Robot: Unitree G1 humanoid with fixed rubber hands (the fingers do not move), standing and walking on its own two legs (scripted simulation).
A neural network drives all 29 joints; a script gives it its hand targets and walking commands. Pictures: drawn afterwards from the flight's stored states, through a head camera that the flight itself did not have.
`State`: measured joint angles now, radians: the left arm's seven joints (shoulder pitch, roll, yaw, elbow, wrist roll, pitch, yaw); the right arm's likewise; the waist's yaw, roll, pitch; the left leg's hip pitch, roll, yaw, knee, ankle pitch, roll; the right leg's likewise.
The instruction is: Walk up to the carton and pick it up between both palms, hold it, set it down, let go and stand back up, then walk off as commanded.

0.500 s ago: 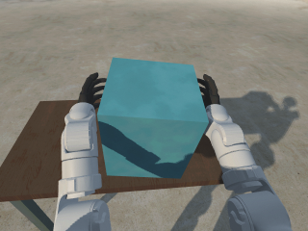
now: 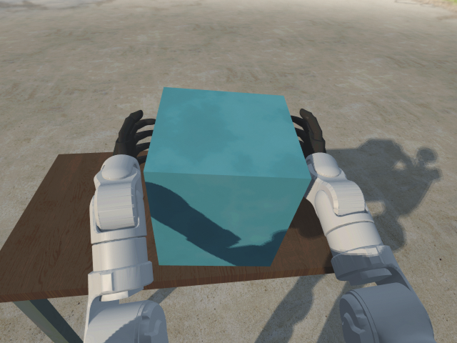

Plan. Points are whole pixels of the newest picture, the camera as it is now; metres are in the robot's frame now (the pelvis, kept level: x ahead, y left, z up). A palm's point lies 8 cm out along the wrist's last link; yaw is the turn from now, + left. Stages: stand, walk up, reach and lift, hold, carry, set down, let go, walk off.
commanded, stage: hold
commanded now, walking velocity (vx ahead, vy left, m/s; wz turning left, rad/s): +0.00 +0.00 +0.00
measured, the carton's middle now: (220, 182) +0.37 +0.02 +0.14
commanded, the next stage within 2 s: none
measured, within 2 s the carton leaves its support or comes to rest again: neither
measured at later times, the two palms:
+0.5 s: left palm (128, 150) +0.35 +0.16 +0.22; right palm (317, 144) +0.37 -0.14 +0.22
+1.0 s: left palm (130, 155) +0.35 +0.16 +0.22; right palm (318, 150) +0.36 -0.14 +0.21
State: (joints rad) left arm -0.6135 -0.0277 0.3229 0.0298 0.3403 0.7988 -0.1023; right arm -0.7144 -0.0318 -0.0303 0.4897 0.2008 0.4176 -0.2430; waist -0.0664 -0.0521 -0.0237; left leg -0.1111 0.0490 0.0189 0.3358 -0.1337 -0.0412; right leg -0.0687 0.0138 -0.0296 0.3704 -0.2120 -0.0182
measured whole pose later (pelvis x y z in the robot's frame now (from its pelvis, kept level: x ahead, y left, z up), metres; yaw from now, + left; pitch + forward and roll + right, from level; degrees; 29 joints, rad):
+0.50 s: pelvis +0.00 +0.00 +0.00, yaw +0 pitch -5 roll +0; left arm -0.62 -0.03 0.30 -0.03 0.32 0.80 -0.08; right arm -0.73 -0.04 -0.04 0.41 0.22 0.42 -0.24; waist -0.07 -0.05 -0.02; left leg -0.10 0.05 0.02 0.33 -0.13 -0.04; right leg -0.06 0.01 -0.03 0.37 -0.21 -0.02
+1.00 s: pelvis +0.00 +0.00 +0.00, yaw +0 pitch -6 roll +0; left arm -0.60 -0.03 0.30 -0.02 0.32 0.81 -0.08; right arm -0.71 -0.04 -0.03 0.42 0.21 0.44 -0.24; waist -0.08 -0.05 -0.01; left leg -0.09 0.05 0.02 0.33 -0.13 -0.04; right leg -0.05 0.01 -0.03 0.37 -0.21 -0.02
